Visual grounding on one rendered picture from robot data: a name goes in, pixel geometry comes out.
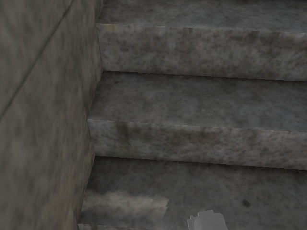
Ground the robot right thigh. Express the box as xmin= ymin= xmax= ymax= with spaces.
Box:
xmin=187 ymin=210 xmax=228 ymax=230

